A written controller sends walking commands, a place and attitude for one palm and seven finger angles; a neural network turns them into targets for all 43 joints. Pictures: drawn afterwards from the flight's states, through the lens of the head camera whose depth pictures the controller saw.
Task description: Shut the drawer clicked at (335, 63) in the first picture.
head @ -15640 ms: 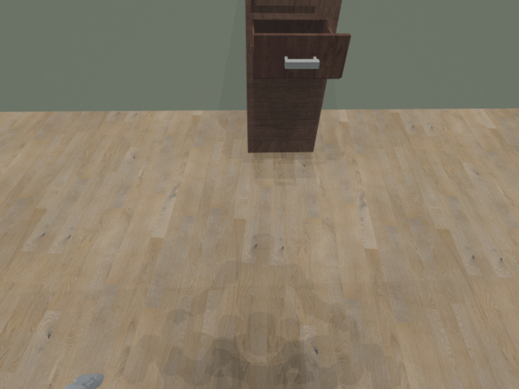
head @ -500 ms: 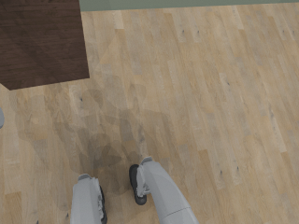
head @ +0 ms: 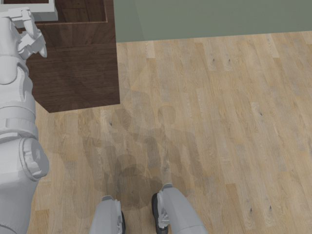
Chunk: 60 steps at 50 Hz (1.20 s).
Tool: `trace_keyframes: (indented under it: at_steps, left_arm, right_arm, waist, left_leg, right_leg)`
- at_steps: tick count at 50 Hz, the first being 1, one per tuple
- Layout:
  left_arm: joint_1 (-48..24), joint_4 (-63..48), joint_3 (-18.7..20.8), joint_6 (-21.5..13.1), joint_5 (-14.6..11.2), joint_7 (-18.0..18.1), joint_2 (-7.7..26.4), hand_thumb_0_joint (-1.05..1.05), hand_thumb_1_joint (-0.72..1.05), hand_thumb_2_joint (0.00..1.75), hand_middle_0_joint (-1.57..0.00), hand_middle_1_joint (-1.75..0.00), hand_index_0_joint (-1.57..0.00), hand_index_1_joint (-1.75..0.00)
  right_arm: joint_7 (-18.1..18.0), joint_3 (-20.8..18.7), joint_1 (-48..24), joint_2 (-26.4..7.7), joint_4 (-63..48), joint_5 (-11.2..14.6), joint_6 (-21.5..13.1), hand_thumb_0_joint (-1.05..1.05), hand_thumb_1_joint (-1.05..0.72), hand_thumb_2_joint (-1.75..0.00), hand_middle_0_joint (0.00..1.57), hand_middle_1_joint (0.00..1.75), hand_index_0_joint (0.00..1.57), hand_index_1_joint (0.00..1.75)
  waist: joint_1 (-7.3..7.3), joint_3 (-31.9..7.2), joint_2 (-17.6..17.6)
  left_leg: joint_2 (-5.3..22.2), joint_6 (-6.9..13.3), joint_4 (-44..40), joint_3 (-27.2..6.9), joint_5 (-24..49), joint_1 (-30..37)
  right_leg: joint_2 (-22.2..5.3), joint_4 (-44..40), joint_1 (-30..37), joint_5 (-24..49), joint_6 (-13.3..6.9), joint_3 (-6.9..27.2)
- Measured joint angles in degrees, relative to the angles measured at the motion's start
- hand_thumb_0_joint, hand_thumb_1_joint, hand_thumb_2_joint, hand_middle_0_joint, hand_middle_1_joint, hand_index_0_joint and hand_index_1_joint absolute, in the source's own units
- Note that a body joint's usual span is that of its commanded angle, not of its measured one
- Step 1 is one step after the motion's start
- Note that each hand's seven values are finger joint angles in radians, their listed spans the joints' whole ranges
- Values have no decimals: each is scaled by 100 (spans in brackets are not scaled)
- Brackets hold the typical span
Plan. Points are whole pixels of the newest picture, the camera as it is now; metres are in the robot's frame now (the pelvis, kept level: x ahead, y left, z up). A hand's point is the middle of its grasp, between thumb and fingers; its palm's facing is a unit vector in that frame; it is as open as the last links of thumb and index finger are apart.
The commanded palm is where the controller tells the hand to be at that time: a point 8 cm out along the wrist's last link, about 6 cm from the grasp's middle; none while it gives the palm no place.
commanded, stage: draw the hand back to the body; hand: left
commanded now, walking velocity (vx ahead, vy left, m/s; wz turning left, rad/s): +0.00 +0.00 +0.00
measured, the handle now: (26, 5) +0.66 +0.24 +0.04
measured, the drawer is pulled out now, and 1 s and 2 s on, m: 0.00 0.00 0.00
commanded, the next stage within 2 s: step back with the hand held close in 1.28 s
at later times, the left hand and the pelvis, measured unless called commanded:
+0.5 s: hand out of the picture +0.37 +0.21 +0.14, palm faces +0.13 -0.97 -0.18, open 3.3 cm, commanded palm +0.33 +0.26 +0.17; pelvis +0.03 +0.00 +0.08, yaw +3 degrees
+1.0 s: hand out of the picture +0.22 +0.23 +0.24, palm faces +0.40 -0.84 -0.36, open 3.3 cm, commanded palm +0.17 +0.27 +0.26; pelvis +0.03 -0.01 +0.11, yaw +4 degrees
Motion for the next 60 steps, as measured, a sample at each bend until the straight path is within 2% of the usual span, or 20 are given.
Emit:
trace_keyframes:
  at_steps: [4,7,11,15,21,24,26,29,33,38,44,55,60]
  left_arm:
    - [1179,-1134,-161,233,-370,-126,-403,2,90,90,-140,-160,-140,-160]
    - [2008,-1806,-320,415,-625,-126,-761,2,90,90,-140,-160,-140,-160]
    - [2862,-2499,-629,363,-835,-18,-1121,2,90,90,-140,-160,-140,-160]
    - [3333,-2774,-906,315,-961,-63,-1281,2,90,90,-140,-160,-140,-160]
    - [4099,-3398,-1164,531,-1170,-271,-1448,2,90,90,-140,-160,-140,-160]
    - [4539,-3930,-1438,918,-727,202,-1398,2,90,90,-140,-160,-140,-160]
    - [4824,-4262,-1596,1190,-542,541,-1386,2,90,90,-140,-160,-140,-160]
    - [5220,-4725,-1712,1503,-404,909,-1403,2,90,90,-140,-160,-140,-160]
    - [5676,-5326,-1766,1727,-338,1176,-1438,2,90,90,-140,-160,-140,-160]
    - [6259,-6107,-1760,1823,-323,1271,-1471,2,90,90,-140,-160,-140,-160]
    - [7105,-7056,-1588,1838,-327,1264,-1458,2,89,90,-140,-160,-140,-160]
    - [8580,-8644,-1064,1688,-327,1302,-1298,2,89,90,-141,-160,-140,-160]
    - [8879,-8931,-908,1550,-292,1342,-1274,2,89,90,-141,-160,-140,-160]
  right_arm:
    - [9,-81,-5,44,-155,184,138,0,-91,-90,20,30,20,29]
    - [-33,-80,8,74,-214,307,106,0,-91,-90,20,30,20,29]
    - [-119,-112,-22,91,-190,398,-69,0,-91,-90,20,30,20,30]
    - [-190,-160,-206,55,-119,462,-182,0,-90,-90,20,30,20,30]
    - [-301,-214,-548,-23,-225,559,-288,1,-91,-90,20,30,20,30]
    - [-438,-216,-752,21,-273,589,-203,1,-91,-90,20,30,20,30]
    - [-546,-193,-872,46,-294,605,-170,1,-91,-90,20,30,20,29]
    - [-674,-126,-1010,77,-300,614,-183,1,-91,-90,20,30,20,29]
    - [-772,-38,-1134,103,-250,598,-314,1,-91,-90,20,30,20,30]
    - [-798,44,-1233,138,-151,534,-490,1,-90,-90,20,30,20,30]
    - [-772,58,-1249,186,-46,438,-648,1,-90,-90,20,30,20,30]
    - [-737,-63,-1045,161,118,352,-946,1,-90,-90,20,30,20,30]
    - [-785,-121,-994,147,169,354,-1084,1,-90,-90,20,30,20,30]
  waist:
    - [241,36,-2]
    - [440,29,-26]
    - [666,-45,-52]
    - [833,-100,-68]
    - [1018,-67,-16]
    - [1112,60,-49]
    - [1170,159,-40]
    - [1263,282,-30]
    - [1402,434,-4]
    - [1544,587,33]
    - [1626,689,83]
    - [1741,710,182]
    - [1785,733,219]
  left_leg:
    - [13,-3,-530,100,113,670]
    - [-11,-20,-1020,133,263,1273]
    - [-59,-39,-1521,103,371,2007]
    - [-112,-49,-1793,52,406,2567]
    - [-173,-50,-2112,62,518,3239]
    - [-224,-39,-2426,123,642,3714]
    - [-251,-40,-2700,141,766,4069]
    - [-285,-43,-3118,153,956,4576]
    - [-316,-51,-3619,141,1180,5185]
    - [-333,-64,-4135,123,1413,5785]
    - [-311,-88,-4507,113,1575,6225]
    - [-256,-120,-4607,85,1616,6471]
    - [-245,-126,-4546,69,1606,6472]
  right_leg:
    - [44,-488,617,104,16,121]
    - [51,-943,1200,227,12,180]
    - [25,-1384,1928,300,5,172]
    - [-18,-1602,2494,285,-2,128]
    - [-71,-1833,3137,339,0,142]
    - [-114,-2025,3547,408,1,204]
    - [-135,-2248,3881,499,5,224]
    - [-158,-2599,4363,648,0,239]
    - [-177,-3041,4956,829,-4,231]
    - [-184,-3498,5539,1018,-12,217]
    - [-153,-3863,5978,1172,-32,208]
    - [-94,-4072,6279,1262,-60,178]
    - [-84,-4054,6306,1271,-66,161]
